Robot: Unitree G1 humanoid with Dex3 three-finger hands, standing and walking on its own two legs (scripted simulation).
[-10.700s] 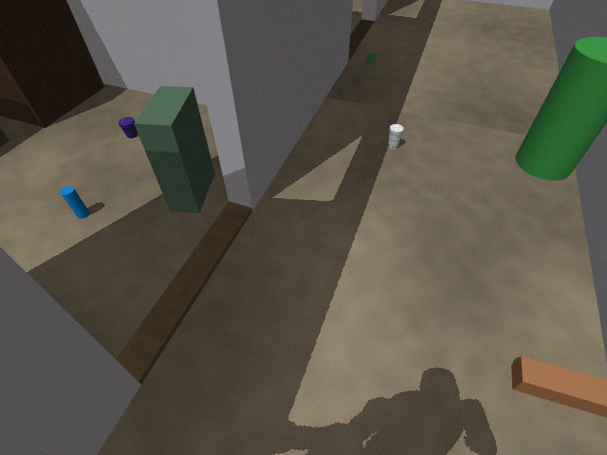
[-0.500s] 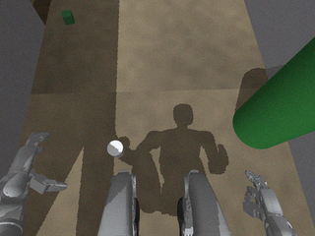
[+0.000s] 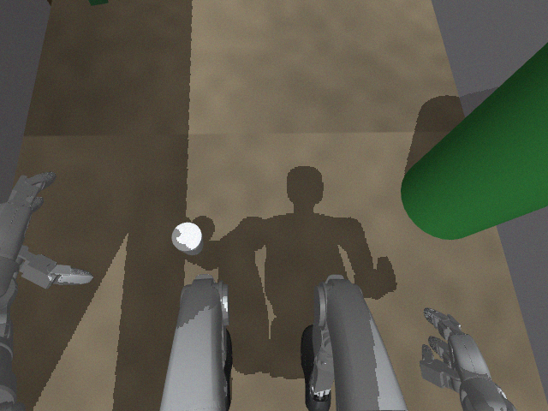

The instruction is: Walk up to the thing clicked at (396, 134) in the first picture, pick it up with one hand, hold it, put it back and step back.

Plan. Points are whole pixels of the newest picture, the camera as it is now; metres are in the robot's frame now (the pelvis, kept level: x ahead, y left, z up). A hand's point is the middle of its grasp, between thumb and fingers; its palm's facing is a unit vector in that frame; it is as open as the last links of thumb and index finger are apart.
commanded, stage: go down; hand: left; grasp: from the side
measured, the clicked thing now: (190, 241) +0.42 +0.21 -0.46
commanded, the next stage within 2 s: none
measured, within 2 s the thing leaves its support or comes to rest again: neither
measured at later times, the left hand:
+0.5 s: hand (55, 237) +0.35 +0.35 -0.12, palm faces -0.05 -0.83 -0.55, open 15.4 cm
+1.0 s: hand (58, 237) +0.35 +0.36 -0.14, palm faces -0.03 -0.87 -0.49, open 15.4 cm
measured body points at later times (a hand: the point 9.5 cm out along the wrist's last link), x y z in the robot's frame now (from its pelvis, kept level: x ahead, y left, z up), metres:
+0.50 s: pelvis -0.02 +0.00 -0.06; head +0.18 +0.04 +0.34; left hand +0.35 +0.40 -0.09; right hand +0.14 -0.27 -0.18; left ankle +0.07 +0.12 -0.49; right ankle +0.07 -0.13 -0.49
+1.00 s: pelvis -0.02 +0.00 -0.10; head +0.18 +0.05 +0.30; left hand +0.35 +0.41 -0.11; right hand +0.13 -0.28 -0.21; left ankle +0.07 +0.12 -0.49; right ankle +0.07 -0.13 -0.49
